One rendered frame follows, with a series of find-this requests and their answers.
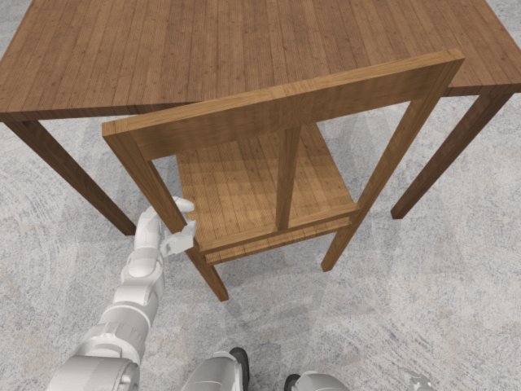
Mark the robot right shin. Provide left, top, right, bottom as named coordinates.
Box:
left=296, top=371, right=317, bottom=382

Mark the left robot hand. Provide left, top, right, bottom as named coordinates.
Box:
left=134, top=196, right=197, bottom=258

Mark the right robot thigh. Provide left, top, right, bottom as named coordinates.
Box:
left=291, top=374, right=350, bottom=391

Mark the robot left upper arm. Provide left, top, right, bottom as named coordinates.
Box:
left=50, top=355, right=140, bottom=391

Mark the table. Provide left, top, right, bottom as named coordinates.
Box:
left=0, top=0, right=521, bottom=236

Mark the left robot forearm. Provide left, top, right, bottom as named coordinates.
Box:
left=46, top=248, right=165, bottom=391

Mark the chair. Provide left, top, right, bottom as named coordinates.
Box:
left=102, top=48, right=466, bottom=302

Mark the right robot hand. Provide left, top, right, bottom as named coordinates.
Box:
left=398, top=367, right=437, bottom=391

